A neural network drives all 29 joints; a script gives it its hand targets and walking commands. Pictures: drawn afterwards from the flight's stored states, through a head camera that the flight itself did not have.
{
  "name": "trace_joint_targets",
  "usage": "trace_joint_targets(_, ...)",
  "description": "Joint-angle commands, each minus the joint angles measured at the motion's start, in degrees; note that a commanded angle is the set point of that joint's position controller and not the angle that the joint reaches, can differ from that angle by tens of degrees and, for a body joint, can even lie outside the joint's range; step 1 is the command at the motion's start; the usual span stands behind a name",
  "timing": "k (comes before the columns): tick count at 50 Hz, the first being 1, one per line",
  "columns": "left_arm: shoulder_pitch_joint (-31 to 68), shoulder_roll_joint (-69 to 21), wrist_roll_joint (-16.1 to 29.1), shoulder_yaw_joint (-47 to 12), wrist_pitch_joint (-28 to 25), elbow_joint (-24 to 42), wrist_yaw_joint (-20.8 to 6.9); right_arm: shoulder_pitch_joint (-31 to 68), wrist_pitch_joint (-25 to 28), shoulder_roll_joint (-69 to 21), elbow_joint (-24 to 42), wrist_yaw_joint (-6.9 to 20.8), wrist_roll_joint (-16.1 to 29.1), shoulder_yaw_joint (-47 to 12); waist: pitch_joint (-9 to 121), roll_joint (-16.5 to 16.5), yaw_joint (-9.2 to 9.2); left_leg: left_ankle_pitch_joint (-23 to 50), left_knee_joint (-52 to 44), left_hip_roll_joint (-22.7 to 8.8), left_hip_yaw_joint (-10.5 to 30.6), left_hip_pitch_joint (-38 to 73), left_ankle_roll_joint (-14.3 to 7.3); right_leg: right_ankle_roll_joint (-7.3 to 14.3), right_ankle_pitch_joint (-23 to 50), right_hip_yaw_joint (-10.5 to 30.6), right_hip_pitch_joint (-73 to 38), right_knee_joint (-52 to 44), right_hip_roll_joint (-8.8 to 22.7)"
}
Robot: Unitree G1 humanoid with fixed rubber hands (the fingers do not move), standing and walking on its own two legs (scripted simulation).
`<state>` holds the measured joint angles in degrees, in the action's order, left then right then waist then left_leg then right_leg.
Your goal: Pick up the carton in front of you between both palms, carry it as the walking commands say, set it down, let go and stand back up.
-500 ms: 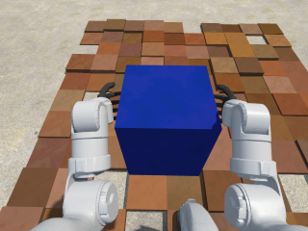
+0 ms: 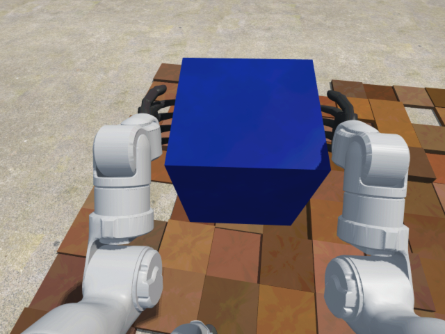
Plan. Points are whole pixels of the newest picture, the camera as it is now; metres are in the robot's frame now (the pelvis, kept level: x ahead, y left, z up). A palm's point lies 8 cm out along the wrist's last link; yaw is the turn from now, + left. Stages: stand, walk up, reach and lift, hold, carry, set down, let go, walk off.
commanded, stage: carry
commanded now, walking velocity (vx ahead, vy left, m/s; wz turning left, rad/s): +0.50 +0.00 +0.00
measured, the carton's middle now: (243, 151) +0.41 +0.01 +0.10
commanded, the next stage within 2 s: none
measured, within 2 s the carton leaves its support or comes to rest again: neither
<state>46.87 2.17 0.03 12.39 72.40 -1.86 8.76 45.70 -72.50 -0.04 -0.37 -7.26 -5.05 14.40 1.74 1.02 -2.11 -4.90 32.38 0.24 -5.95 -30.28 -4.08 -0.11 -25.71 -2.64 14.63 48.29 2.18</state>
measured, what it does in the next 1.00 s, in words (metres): walks ahead: right foot, then left foot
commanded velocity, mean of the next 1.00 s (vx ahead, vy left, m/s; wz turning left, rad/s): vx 0.46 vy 0.00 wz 0.00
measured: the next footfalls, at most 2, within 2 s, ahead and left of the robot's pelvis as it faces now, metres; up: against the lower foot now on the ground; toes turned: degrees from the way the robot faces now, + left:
right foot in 0.44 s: +0.44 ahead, -0.11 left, -0.01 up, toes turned -4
left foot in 0.90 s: +0.80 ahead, +0.08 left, -0.02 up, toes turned +8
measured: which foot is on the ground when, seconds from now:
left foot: down 0.00-0.46, up 0.48-0.88, down 0.90-1.00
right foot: up 0.00-0.42, down 0.44-0.92, up 0.94-1.00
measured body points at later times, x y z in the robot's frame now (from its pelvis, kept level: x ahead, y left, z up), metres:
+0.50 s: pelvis +0.31 -0.03 +0.00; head +0.33 -0.05 +0.44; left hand +0.70 +0.11 +0.16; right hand +0.70 -0.19 +0.15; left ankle +0.13 +0.08 -0.66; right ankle +0.40 -0.10 -0.73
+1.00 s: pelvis +0.63 -0.01 -0.01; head +0.65 +0.00 +0.44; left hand +1.00 +0.14 +0.08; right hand +0.99 -0.17 +0.09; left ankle +0.72 +0.05 -0.74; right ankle +0.46 -0.11 -0.65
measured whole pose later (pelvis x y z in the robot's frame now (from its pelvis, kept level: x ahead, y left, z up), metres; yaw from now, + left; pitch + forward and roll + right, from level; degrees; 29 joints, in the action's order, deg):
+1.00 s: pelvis +0.63 -0.01 -0.01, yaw -2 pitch +4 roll +0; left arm 37.5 0.5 -3.1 11.6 67.4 -11.2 6.2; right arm 37.8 -67.7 -2.0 -11.1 -6.7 -6.1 12.3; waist 2.9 0.7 0.2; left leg -8.4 32.1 1.1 -8.2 -28.2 -6.0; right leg 3.9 -27.7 -0.9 17.8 63.4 -1.8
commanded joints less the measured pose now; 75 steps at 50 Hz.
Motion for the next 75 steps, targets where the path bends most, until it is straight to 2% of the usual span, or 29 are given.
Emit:
trace_joint_targets(1, 42.24, -56.63, 23.37, -34.45, 2.91, 0.81, -14.04, 39.58, -2.42, -48.99, -1.07, 11.4, 23.62, -32.79, 31.38, -14.9, 5.6, 8.16, -8.14, -20.1, 33.38, 48.3, -11.31, 2.42, -5.37, 3.71, 27.95, 22.92, -3.4)
trace_joint_targets(3, 44.13, -58.8, 22.63, -32.56, 3.64, -0.42, -13.54, 44.64, -3.11, -53.2, 0.07, 12.47, 26.41, -32.51, 27.79, -6.84, 5.7, 14.53, -9.1, -17.35, 26.51, 42.53, -8.08, 2.83, 1.25, 4.62, 28.98, 17.32, -0.24)
trace_joint_targets(5, 43.66, -60.44, 21.51, -30.58, 3.97, -1.64, -12.95, 46.86, -3.48, -57.01, 0.38, 12.92, 27.95, -32.57, 28.16, -7.22, 5.19, 16.83, -10.31, -16.06, 22.35, 40.43, -6.28, 2.07, 5.39, 4.36, 26.59, 13.04, 0.84)
trace_joint_targets(11, 42.91, -60.87, 16.98, -27.71, 3.54, -2.33, -10.57, 52.11, -3.37, -61.32, 2.44, 13.89, 31.27, -32.81, 26.17, -7.01, 6.0, 13.86, -12.6, -14.75, 17.17, 41.18, -8.15, 0.9, 10.27, 0.9, 30.64, 3.17, 0.55)
trace_joint_targets(17, 41.19, -59.89, 15.97, -28.17, 3.74, -4.27, -10.82, 50.4, -2.91, -60.9, 0.04, 13.84, 30.38, -33.14, 22.14, -8.67, 6.24, 25.76, -10.05, -10.66, 7.53, 38.74, -4.36, 2.44, 26.03, -2.86, 20.66, -14.8, -1.28)
trace_joint_targets(19, 41.16, -60.15, 16.62, -28.14, 3.9, -5.24, -11.58, 48.98, -2.69, -60.21, -1.23, 13.64, 29.39, -32.76, 21.95, -9.88, 5.39, 30.17, -6.8, -10.21, 5.46, 38.89, -2.49, 3.49, 27.97, -4.38, 14.03, -20.61, -2.71)
trace_joint_targets(21, 40.52, -60.74, 17.56, -27.57, 3.76, -6.5, -12.56, 48.55, -2.42, -59.98, -2.44, 13.4, 28.53, -32.6, 25.67, -8.22, 1.57, 31.19, 5.77, -8.38, 2.13, 35.51, 0.24, 3.97, 31.29, -6.21, -1.31, -26.74, -3.72)
trace_joint_targets(22, 40.68, -60.81, 18.08, -27.11, 3.53, -6.39, -13.28, 48.41, -2.16, -60.05, -2.83, 13.23, 28.25, -32.64, 27.55, -3.73, -0.88, 19.98, 15.99, -6.52, 1.12, 26.72, 1.39, 3.45, 32.24, -3.84, -13.08, -25.53, -0.33)
trace_joint_targets(23, 39.71, -59.82, 17.79, -26.34, 3.27, -7.47, -13.77, 47.63, -2.37, -60.92, -3.4, 13.25, 27.87, -32.07, 32.05, 10.85, 0.05, -12.22, 25.77, -1.62, 1.62, 10.37, 3.01, 5.82, 50.5, 12.52, -29.54, -18.26, 11.93)
trace_joint_targets(24, 38.71, -59.22, 17.22, -26.15, 2.87, -9.17, -13.91, 47.11, -2.67, -61.94, -5.14, 13.09, 27.05, -31.63, 34.79, 19.06, -0.67, -27.89, 39.4, 3.99, 3.91, -5.23, 4.07, 14.7, 40.87, 29.11, -38.87, -21.92, 18.62)
trace_joint_targets(25, 37.8, -61.44, 18.04, -26.0, 2.52, -9.4, -14.4, 47.71, -2.57, -61.27, -5.52, 12.83, 26.62, -31.45, 33.24, 14.67, -1.37, -26.74, 42.95, 1.02, 7.39, -9.64, 2.93, 15.36, 29.91, 29.49, -36.64, -24.14, 17.8)
trace_joint_targets(28, 43.44, -66.35, 21.21, -28.3, 0.74, -2.7, -15.45, 46.36, -0.99, -65.61, -5.1, 12.29, 26.25, -32.13, 28.99, 5.73, -1.31, -19.06, 35.6, -2.2, 7.34, -11.06, 3.07, 12.42, 38.41, 20.31, -27.8, -25.5, 13.67)
trace_joint_targets(35, 41.3, -68.82, 23.88, -34.97, -2.41, 5.8, -15.75, 37.24, 2.74, -66.18, -0.93, 9.79, 22.72, -35.52, 30.31, 6.02, -1.62, -11.65, 23.88, -2.96, 3.76, -15.27, 4.69, 12.44, 44.54, 11.49, -29.82, -24.3, 10.64)
trace_joint_targets(41, 34.07, -65.7, 22.41, -38.53, -4.16, 3.15, -16.27, 31.64, 3.79, -62.41, -1.41, 10.87, 21.53, -38.48, 24.32, 6.04, -2.79, 7.24, -1.27, 0.7, -1.5, -4.69, 2.88, 10.04, 51.43, 3.59, -24.88, -22.76, 5.42)
trace_joint_targets(43, 31.93, -64.93, 21.83, -38.35, -4.61, 0.64, -16.46, 30.16, 3.82, -61.6, -3.15, 11.76, 21.44, -38.08, 23.99, 7.53, -1.36, 11.5, -7.73, 1.77, -2.82, 4.03, 1.61, 8.46, 54.38, 1.9, -23.03, -18.91, 5.1)
trace_joint_targets(45, 30.37, -64.86, 21.22, -37.95, -4.9, -1.8, -16.8, 27.31, 4.16, -60.92, -5.98, 12.69, 20.96, -36.61, 28.44, 5.13, 3.07, 13.03, -10.07, 0.17, -3.87, 23.19, 1.47, 5.2, 50.56, -2.58, -15.66, -5.06, 3.56)
trace_joint_targets(46, 30.0, -65.06, 20.83, -37.57, -4.95, -3.09, -17.07, 26.08, 4.33, -59.71, -7.41, 13.23, 20.62, -35.04, 32.57, -1.96, 4.07, 23.34, -1.75, -11.1, 10.08, 37.62, -0.92, 3.64, 30.37, -1.83, -2.43, 5.96, 2.31)
trace_joint_targets(47, 30.23, -67.18, 20.98, -36.77, -4.89, -5.24, -17.14, 27.57, 4.82, -58.77, -8.79, 13.4, 19.9, -34.46, 37.33, -14.7, 4.12, 20.78, -2.49, -22.02, 30.8, 52.92, -10.62, 1.65, -0.33, 0.81, 16.33, 20.05, -4.8)
trace_joint_targets(48, 30.53, -67.08, 21.24, -37.12, -5.14, -4.72, -17.01, 25.86, 5.33, -60.83, -9.35, 13.81, 21.36, -34.9, 35.13, -14.91, 5.16, 10.5, -7.74, -22.19, 36.83, 52.4, -12.06, 1.62, -4.78, 3.11, 24.58, 26.15, -6.17)
trace_joint_targets(51, 34.56, -69.81, 21.88, -37.64, -6.55, -0.84, -15.59, 34.76, 6.73, -65.72, -1.73, 14.69, 26.38, -37.72, 27.79, -5.2, 4.74, 24.72, -10.04, -17.8, 22.46, 39.74, -7.2, 1.45, 2.44, 4.4, 23.52, 17.6, -0.67)
trace_joint_targets(54, 32.01, -69.77, 21.48, -37.69, -6.92, 2.14, -13.58, 36.75, 7.05, -66.82, 3.15, 14.58, 29.25, -39.62, 29.67, -6.51, 3.99, 30.77, -10.79, -14.93, 14.36, 36.84, -5.18, -0.15, 3.12, 2.59, 17.38, 6.91, -0.13)
trace_joint_targets(60, 29.39, -66.35, 19.32, -39.26, -6.3, 6.65, -11.2, 34.64, 5.85, -63.57, 6.58, 14.64, 30.0, -41.27, 31.33, -8.92, 4.39, 45.35, -7.01, -12.51, 6.67, 38.44, -5.1, -0.5, 13.1, -1.98, 16.07, -4.71, -2.23)
trace_joint_targets(65, 29.06, -62.53, 19.33, -39.75, -4.08, 4.51, -12.33, 30.3, 4.2, -59.61, 1.52, 14.4, 27.29, -40.11, 28.52, -8.5, 4.65, 38.52, -0.8, -9.22, 3.5, 36.51, -3.75, 0.61, 23.64, -3.67, 10.39, -18.23, -3.45)
trace_joint_targets(67, 28.5, -61.8, 19.18, -38.02, -3.38, 0.98, -13.53, 29.28, 3.79, -58.87, -2.23, 14.33, 26.26, -39.03, 27.2, -6.66, 3.35, 29.39, 5.1, -7.48, 2.63, 31.7, -1.15, 1.33, 38.31, -2.32, 0.48, -30.71, -0.97)
trace_joint_targets(68, 28.36, -60.95, 18.87, -36.14, -3.14, -1.07, -14.16, 28.81, 3.71, -58.85, -3.98, 14.34, 25.8, -38.48, 27.5, -2.95, 2.6, 16.77, 7.1, -6.11, 3.23, 22.88, 1.34, 3.16, 59.15, 3.09, -10.09, -27.58, 5.14)
trace_joint_targets(69, 28.26, -60.86, 18.33, -35.9, -3.68, -2.85, -14.39, 30.58, 3.49, -61.45, -3.76, 14.39, 25.9, -38.4, 31.88, 4.27, 3.3, 2.24, 5.41, -3.94, 4.86, 12.04, 4.35, 10.57, 74.78, 10.43, -22.37, -17.77, 12.19)
trace_joint_targets(70, 26.58, -62.47, 18.96, -35.94, -4.09, -3.95, -14.8, 30.76, 3.48, -61.34, -3.38, 14.45, 25.79, -38.66, 32.08, 8.45, 1.82, -13.36, 3.49, -1.08, 3.76, 12.36, 4.29, 11.66, 72.14, 13.46, -19.36, -22.5, 13.91)
trace_joint_targets(71, 29.13, -63.83, 19.15, -35.41, -4.38, -2.92, -15.17, 34.42, 3.72, -62.44, -1.82, 14.51, 26.56, -38.97, 29.1, 8.86, 1.5, -17.61, 1.1, 0.21, 3.25, 12.93, 4.11, 10.94, 79.42, 11.66, -19.0, -23.29, 13.54)
trace_joint_targets(75, 32.76, -65.37, 20.53, -34.66, -4.7, -0.54, -15.01, 38.19, 4.39, -66.22, -1.7, 14.22, 28.1, -38.72, 29.7, 5.02, 1.38, -3.17, -8.85, -0.95, 3.3, 19.23, 5.43, 8.41, 75.27, 5.11, -19.72, -19.38, 8.5)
